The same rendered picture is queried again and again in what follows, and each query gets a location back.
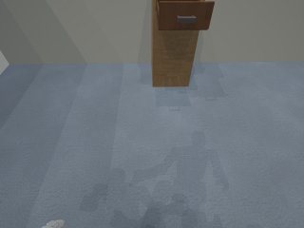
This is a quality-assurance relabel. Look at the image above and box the handle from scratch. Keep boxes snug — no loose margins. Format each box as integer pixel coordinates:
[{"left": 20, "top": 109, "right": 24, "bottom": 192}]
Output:
[{"left": 177, "top": 15, "right": 197, "bottom": 23}]

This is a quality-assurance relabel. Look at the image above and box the drawer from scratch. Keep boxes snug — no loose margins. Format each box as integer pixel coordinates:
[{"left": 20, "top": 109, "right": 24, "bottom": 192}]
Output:
[{"left": 156, "top": 0, "right": 215, "bottom": 30}]

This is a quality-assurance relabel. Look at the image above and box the cabinet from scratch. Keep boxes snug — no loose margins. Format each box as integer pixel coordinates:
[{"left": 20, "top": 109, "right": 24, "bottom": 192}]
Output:
[{"left": 151, "top": 0, "right": 205, "bottom": 87}]

